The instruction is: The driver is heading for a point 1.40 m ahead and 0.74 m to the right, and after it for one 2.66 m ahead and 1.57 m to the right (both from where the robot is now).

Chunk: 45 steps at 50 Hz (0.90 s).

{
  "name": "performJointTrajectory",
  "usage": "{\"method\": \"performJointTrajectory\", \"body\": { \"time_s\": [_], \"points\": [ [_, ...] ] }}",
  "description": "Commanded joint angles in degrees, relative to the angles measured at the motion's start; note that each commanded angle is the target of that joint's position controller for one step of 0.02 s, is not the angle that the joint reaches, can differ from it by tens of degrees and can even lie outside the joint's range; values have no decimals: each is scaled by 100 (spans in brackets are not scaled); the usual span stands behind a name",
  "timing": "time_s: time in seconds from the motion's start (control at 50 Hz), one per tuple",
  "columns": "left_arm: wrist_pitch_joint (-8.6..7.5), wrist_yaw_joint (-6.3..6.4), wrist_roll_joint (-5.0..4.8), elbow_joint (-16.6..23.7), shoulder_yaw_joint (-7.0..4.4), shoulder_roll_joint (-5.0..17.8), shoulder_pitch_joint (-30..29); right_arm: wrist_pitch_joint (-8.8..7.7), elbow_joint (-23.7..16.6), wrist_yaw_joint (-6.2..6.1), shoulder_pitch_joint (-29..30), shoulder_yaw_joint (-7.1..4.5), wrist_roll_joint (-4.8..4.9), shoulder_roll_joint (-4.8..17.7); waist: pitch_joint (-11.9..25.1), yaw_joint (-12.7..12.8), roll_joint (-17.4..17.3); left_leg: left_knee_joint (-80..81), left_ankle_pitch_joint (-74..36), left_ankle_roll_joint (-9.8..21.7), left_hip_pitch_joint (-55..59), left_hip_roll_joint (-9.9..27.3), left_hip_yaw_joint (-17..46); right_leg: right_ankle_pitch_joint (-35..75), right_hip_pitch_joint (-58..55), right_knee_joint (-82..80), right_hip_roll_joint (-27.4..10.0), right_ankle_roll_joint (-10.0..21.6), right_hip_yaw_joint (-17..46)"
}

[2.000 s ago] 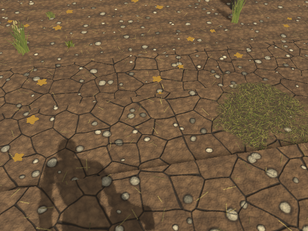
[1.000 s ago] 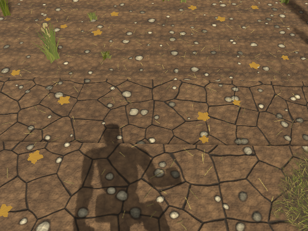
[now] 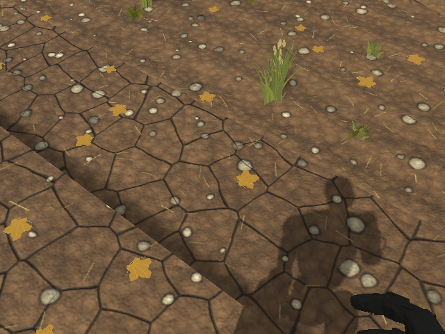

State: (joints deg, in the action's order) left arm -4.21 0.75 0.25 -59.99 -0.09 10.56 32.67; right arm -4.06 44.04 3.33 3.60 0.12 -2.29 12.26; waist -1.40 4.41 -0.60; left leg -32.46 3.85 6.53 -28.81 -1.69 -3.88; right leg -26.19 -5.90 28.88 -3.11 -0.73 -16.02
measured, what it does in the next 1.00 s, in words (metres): walks ahead, turning right: right foot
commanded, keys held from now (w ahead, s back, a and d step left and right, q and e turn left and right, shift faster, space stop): e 0.96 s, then no key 0.04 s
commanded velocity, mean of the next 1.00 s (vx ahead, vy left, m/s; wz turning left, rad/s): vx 0.07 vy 0.00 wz -0.41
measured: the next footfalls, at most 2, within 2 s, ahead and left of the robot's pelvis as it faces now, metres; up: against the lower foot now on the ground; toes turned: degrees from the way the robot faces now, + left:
right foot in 0.42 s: +0.16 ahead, -0.17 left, +0.00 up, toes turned -14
left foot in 1.08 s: +0.25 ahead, +0.03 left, +0.00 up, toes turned -34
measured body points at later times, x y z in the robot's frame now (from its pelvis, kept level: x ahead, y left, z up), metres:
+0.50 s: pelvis +0.10 -0.07 +0.02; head +0.13 -0.09 +0.47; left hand +0.24 +0.16 -0.09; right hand +0.19 -0.36 -0.10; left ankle +0.12 +0.07 -0.68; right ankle +0.12 -0.16 -0.72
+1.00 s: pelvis +0.14 -0.07 +0.03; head +0.18 -0.10 +0.48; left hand +0.37 +0.11 -0.07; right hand +0.11 -0.38 -0.09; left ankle +0.22 +0.06 -0.69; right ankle +0.12 -0.16 -0.71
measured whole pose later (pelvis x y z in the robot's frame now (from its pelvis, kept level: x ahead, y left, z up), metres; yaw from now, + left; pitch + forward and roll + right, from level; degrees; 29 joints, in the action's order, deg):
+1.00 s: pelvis +0.14 -0.07 +0.03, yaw -31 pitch +2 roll +1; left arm -6.9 -3.3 1.0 -39.2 -3.8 16.9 16.3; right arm -3.2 48.4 -2.0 -9.1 -3.0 -2.2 16.6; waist -2.6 2.5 0.7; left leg -37.3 21.3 -5.7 -19.7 0.9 2.7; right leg -6.9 14.0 19.9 7.8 4.1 15.7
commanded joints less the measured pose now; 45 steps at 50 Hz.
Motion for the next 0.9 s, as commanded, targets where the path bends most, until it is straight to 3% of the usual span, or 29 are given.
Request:
{"method": "performJointTrajectory", "body": {
  "time_s": [0.02,0.04,0.06,0.08,0.1,0.12,0.14,0.16,0.18,0.2,0.24,0.28,0.3,0.32,0.36,0.4,0.42,0.44,0.46,0.48,0.5,0.52,0.54,0.56,0.58,0.66,0.72,0.8,0.9],
  "points": [
    [70,-12,-415,536,-13,175,627,25,640,-284,-2912,-353,68,1202,2636,-1145,-959,-420,-7038,2040,6146,3199,3200,-1401,4049,5503,305,96,677],
    [95,21,-392,621,-224,854,14,112,646,-422,-3274,-437,302,1256,3137,-1373,175,-333,-7300,1887,5726,2913,2871,-1206,4023,5750,324,208,1898],
    [93,30,-412,864,-210,647,-462,105,674,-501,-2561,-417,269,1216,2239,-1075,-227,191,-6121,1587,4953,2678,2249,-895,4401,5286,78,265,2025],
    [132,61,-261,847,-205,536,-530,108,676,-504,-1983,-305,274,760,1194,-751,4,652,-4868,1114,3715,2324,1748,-629,4314,4366,-148,273,1930],
    [231,72,-111,794,-241,474,-499,108,651,-522,-1570,-231,273,486,537,-474,-97,999,-4100,817,2773,2055,1378,-406,4033,3778,-251,243,1934],
    [60,-141,699,903,-119,226,-487,-88,541,-258,-1389,-340,-6,660,388,-267,-427,1621,-3063,1043,1285,1942,732,-1305,2993,3694,-806,-62,1903],
    [39,-226,545,634,-125,56,71,-189,517,-131,-1049,-416,27,653,359,62,-207,1964,-2644,1063,493,1762,553,-1006,2133,3423,-690,-247,1761],
    [24,-235,393,498,-117,-3,408,-294,326,-83,-636,-543,-44,870,364,210,50,2155,-2180,1031,31,1584,228,-248,1599,3043,-575,-362,1526],
    [295,-72,-94,671,-252,205,-214,-136,520,-276,-876,-347,152,367,347,19,-31,1603,-3054,767,800,1448,228,686,2426,2497,-104,-85,1251],
    [391,-4,-150,822,-289,273,-357,-72,548,-342,-1076,-340,196,419,527,2,-203,1469,-3296,674,1104,1466,74,1092,2574,2226,-110,-2,1336],
    [487,13,-59,923,-271,134,-521,27,527,-399,-1095,-399,247,578,715,-79,-604,1408,-2542,567,1191,1545,-65,1525,2553,1943,-70,99,1252],
    [538,-12,26,1138,-314,267,-950,157,571,-446,-1218,-437,212,610,618,-219,-771,1360,-1332,471,1079,1653,-66,1489,2583,1760,-46,169,1208],
    [248,-116,373,1146,-223,248,-481,-176,240,-315,-1022,-636,-373,1074,-155,-206,-94,2152,140,969,502,2514,638,1263,2431,2000,-541,-46,2027],
    [118,-73,401,1143,-251,301,-549,-307,318,-315,-858,-721,-218,1069,-193,-119,-28,2151,665,935,756,2629,771,921,2532,1775,-584,-43,2076],
    [-15,-39,285,1324,-342,554,-915,-378,317,-418,-732,-711,59,835,-150,-239,-21,1902,1270,722,1311,2386,526,1125,2528,1046,-400,59,1763],
    [-147,-95,201,1526,-453,654,-1281,-320,351,-543,-854,-695,99,717,17,-415,-86,1463,1956,357,1489,2076,276,1573,2121,355,34,396,1407],
    [-220,-126,186,1572,-510,714,-1296,-278,434,-573,-1156,-667,94,646,132,-449,140,1040,2108,114,1535,1856,93,2209,1827,-168,84,687,1502],
    [-334,-65,92,1761,-656,1349,-1447,-262,137,-615,-1705,-588,86,239,630,-787,1512,-358,2610,-531,1243,829,-924,4105,1288,-883,-1018,1881,3178],
    [-484,-99,64,1730,-764,1700,-840,-301,-241,-567,-853,-620,-5,511,642,-116,1620,-1175,3398,-850,-47,-6,-333,3488,557,-1559,-1671,2591,4924],
    [-602,-102,214,1493,-798,1617,-551,-225,-267,-466,-380,-641,-4,607,451,42,967,-1713,3223,-801,-623,193,464,3260,304,-1560,-1504,2191,4558],
    [-601,-114,199,1487,-811,1551,-698,-152,-274,-491,-500,-719,45,738,464,-144,717,-2096,2969,-807,-766,304,661,3404,203,-1450,-1362,1918,4230],
    [-513,-122,120,1530,-751,1328,-962,-132,-217,-556,-653,-792,11,878,525,-298,642,-2480,2839,-799,-684,383,760,3812,298,-1402,-1275,1825,3949],
    [-441,-130,50,1559,-695,1145,-1094,-123,-192,-600,-725,-779,-64,793,393,-430,582,-2711,2668,-771,-546,450,782,4029,585,-1454,-1234,1767,3744],
    [-359,-129,69,1636,-663,1059,-1189,-127,-181,-612,-853,-747,-104,648,336,-564,477,-2690,2287,-781,-341,493,764,4042,848,-1594,-1102,1729,3563],
    [-310,-150,119,1701,-637,1021,-1214,-122,-147,-602,-954,-746,-68,594,350,-610,429,-2647,1893,-832,-233,443,743,4109,892,-1649,-969,1730,3431],
    [-379,-269,135,1878,-676,1216,-1141,22,-62,-477,-1060,-733,-8,673,386,-560,484,-2469,1396,-1149,-188,437,700,4087,856,-1578,-800,1756,3337],
    [-436,-352,79,2000,-715,1388,-1142,123,-16,-534,-980,-709,-23,777,366,-442,510,-2021,1565,-1354,-209,542,771,3602,813,-1518,-889,1849,3724],
    [-443,-374,52,2184,-696,1448,-1203,123,43,-599,-895,-608,-51,833,388,-262,541,-1586,1763,-1395,-218,554,825,2802,792,-1456,-864,1902,4187],
    [-400,-372,57,2374,-662,1536,-1342,51,36,-576,-918,-478,-25,899,431,-130,615,-1036,1898,-1317,85,410,748,2403,942,-1323,-709,1863,4584]
  ]
}}
Over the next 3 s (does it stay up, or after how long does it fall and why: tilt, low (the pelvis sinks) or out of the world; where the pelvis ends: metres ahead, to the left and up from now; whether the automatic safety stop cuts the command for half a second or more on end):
stays up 0.32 -0.20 0.01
